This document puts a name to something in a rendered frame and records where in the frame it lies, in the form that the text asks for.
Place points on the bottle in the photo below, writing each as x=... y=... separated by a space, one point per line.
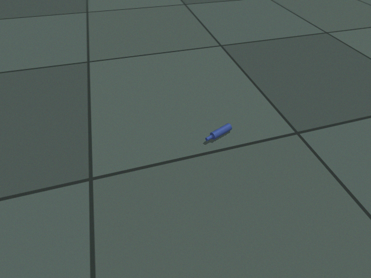
x=219 y=132

